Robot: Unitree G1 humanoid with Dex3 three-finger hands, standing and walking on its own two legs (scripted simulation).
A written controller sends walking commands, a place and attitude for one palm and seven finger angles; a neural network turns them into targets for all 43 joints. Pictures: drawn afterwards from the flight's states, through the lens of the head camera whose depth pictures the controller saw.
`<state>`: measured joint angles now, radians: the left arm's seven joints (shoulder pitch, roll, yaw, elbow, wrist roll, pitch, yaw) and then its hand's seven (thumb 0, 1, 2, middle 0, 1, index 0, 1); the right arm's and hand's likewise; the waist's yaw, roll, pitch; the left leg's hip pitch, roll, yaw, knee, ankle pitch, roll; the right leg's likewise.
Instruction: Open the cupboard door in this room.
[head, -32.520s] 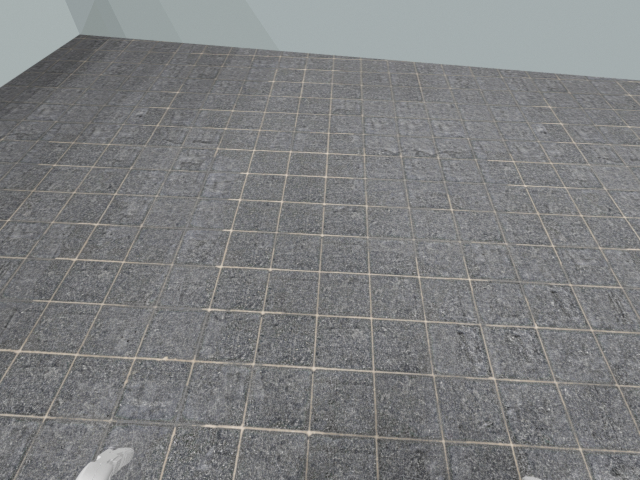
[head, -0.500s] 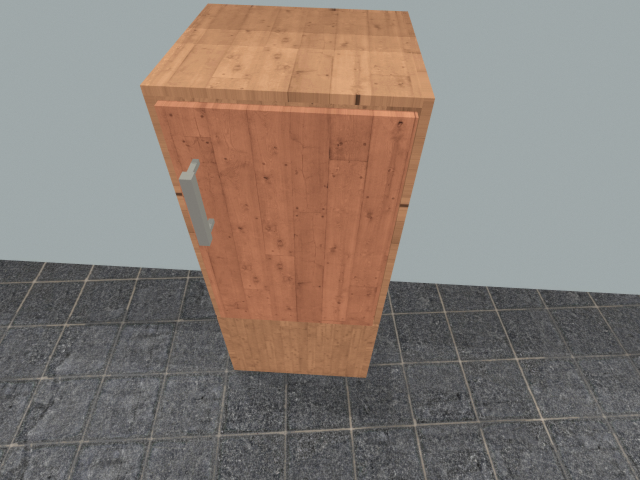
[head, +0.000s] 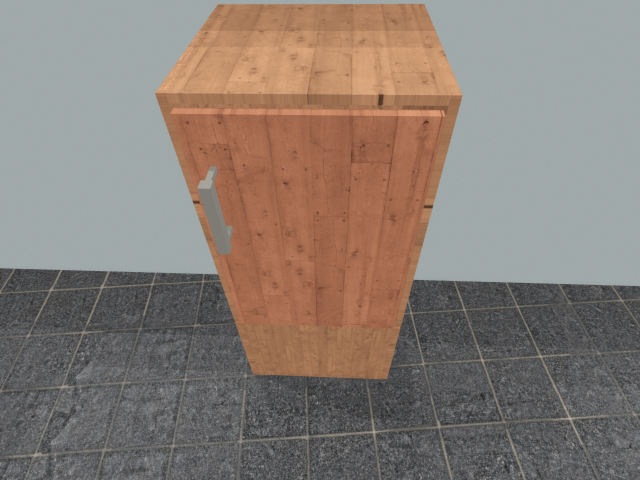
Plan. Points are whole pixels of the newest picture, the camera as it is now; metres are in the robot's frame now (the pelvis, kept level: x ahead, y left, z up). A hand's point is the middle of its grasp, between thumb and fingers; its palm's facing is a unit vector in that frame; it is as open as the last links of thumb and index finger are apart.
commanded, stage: look again from close up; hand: left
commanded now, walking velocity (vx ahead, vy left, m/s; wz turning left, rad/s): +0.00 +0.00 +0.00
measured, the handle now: (218, 212) +0.52 +0.21 +0.02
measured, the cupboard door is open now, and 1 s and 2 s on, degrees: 0 0 0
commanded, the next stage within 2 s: shuffle to correct the standing spot in 0.32 s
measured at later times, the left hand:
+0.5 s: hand out of the picture +0.03 +0.18 -0.17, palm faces +0.01 -0.98 -0.20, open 7.4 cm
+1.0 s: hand out of the picture -0.01 +0.18 -0.18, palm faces +0.04 -0.98 -0.20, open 7.4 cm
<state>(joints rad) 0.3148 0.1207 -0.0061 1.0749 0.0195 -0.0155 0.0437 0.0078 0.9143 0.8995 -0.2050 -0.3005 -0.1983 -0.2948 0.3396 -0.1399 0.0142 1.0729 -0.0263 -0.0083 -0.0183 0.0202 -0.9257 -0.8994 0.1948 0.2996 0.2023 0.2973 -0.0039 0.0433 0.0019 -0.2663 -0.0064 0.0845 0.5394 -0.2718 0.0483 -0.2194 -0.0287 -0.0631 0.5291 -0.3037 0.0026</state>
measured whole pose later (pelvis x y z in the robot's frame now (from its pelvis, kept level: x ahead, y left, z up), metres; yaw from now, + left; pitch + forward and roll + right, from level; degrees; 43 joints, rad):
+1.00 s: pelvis -0.06 +0.00 -0.01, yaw +0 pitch -5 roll -1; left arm 0.30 0.18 0.02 0.96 0.03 0.02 0.03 0.00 0.91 0.90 -0.21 -0.30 -0.20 -0.29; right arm 0.31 -0.18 -0.02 0.97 -0.04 0.03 0.01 0.00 -0.91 -0.90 0.19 0.30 0.20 0.30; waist -0.01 -0.01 -0.02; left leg -0.31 0.00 0.07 0.65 -0.35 0.03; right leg -0.26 -0.03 -0.07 0.62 -0.32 -0.02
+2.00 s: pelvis -0.10 +0.02 +0.00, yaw +0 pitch -2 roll +1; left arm 0.33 0.13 0.01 1.07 0.02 -0.01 0.03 0.01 0.93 0.90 -0.20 -0.30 -0.19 -0.29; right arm 0.35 -0.11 0.01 1.09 -0.02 -0.01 -0.03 0.01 -0.92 -0.90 0.20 0.30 0.20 0.30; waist 0.01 0.00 0.00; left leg -0.21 -0.01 0.08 0.48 -0.24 0.03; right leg -0.24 -0.02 -0.05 0.51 -0.24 -0.02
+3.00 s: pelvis -0.08 +0.00 +0.01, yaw +0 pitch -1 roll +0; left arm 0.33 0.11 -0.01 1.10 0.02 -0.02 0.04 0.01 0.91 0.90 -0.20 -0.30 -0.20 -0.29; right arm 0.32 -0.11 0.02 1.14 -0.02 -0.01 -0.03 0.00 -0.91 -0.90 0.19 0.30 0.20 0.30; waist 0.01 0.00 0.02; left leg -0.17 0.01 0.07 0.43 -0.23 0.01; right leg -0.18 0.01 -0.06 0.44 -0.24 -0.04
